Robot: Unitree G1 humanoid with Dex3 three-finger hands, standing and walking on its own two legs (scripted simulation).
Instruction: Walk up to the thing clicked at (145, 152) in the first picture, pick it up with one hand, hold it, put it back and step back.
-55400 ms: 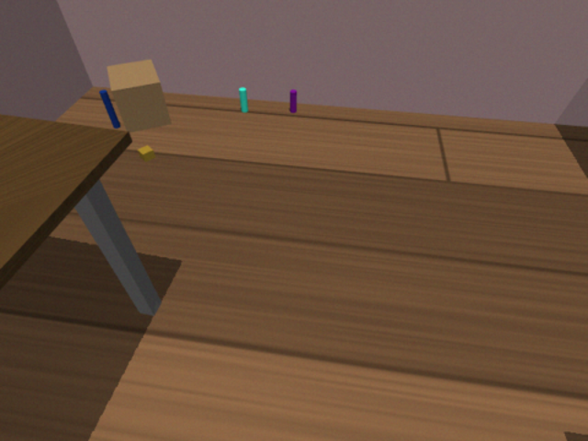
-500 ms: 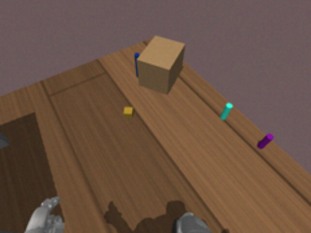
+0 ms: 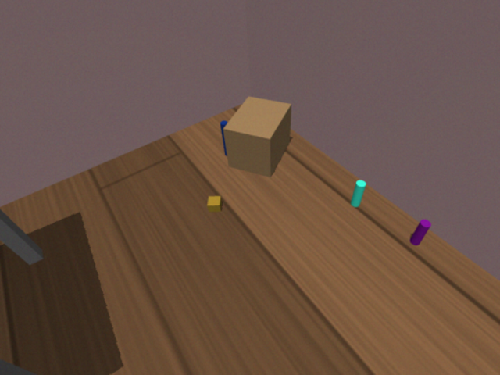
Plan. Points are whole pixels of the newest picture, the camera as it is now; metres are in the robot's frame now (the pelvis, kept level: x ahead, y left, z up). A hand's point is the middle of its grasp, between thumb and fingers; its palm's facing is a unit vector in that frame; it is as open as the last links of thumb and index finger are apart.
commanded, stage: step back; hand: left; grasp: from above
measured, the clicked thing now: (214, 204) +1.07 +0.30 -0.74
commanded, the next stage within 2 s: stand in 0.76 s
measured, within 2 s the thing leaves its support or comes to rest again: neither
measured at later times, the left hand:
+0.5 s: hand out of the picture +0.13 +0.27 -0.14, palm faces +0.02 -0.92 -0.39, open 7.4 cm
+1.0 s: hand out of the picture +0.14 +0.28 -0.15, palm faces +0.04 -0.95 -0.32, open 7.4 cm
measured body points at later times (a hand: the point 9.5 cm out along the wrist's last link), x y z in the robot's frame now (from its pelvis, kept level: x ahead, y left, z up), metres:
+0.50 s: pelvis +0.03 +0.01 -0.01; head +0.05 +0.00 +0.44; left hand +0.13 +0.32 -0.12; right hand +0.08 -0.31 -0.14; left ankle -0.01 +0.15 -0.72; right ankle +0.09 -0.10 -0.73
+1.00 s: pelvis +0.06 +0.03 +0.01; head +0.08 +0.04 +0.46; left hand +0.13 +0.33 -0.12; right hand +0.17 -0.26 -0.11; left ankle +0.02 +0.16 -0.73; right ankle +0.09 -0.10 -0.73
